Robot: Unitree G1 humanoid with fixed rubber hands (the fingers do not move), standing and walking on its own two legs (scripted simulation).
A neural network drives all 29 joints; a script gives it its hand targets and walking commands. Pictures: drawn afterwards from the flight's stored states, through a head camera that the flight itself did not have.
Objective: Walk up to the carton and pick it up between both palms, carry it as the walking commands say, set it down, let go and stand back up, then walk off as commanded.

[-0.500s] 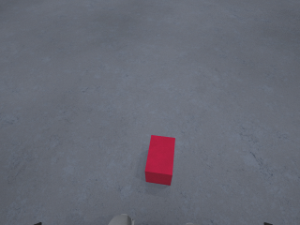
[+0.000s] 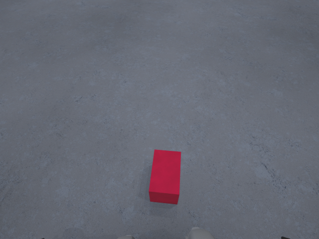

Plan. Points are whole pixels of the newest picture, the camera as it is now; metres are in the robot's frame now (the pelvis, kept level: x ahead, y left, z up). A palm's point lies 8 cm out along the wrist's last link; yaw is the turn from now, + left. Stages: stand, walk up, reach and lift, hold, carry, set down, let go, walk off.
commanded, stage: walk up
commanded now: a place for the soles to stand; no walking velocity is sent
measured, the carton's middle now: (165, 176) +0.54 -0.03 -0.64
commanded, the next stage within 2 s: none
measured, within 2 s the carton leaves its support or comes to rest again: neither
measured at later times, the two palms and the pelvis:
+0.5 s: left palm out of the picture +0.08 +0.34 -0.08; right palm out of the picture +0.07 -0.31 -0.09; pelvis +0.00 +0.01 +0.00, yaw +1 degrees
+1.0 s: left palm out of the picture +0.13 +0.39 -0.07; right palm out of the picture +0.09 -0.26 -0.10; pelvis +0.03 +0.06 +0.00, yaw -3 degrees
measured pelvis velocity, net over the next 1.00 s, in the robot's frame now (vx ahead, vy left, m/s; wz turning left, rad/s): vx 0.03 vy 0.06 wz -0.05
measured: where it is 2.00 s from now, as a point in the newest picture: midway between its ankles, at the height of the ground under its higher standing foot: outside the picture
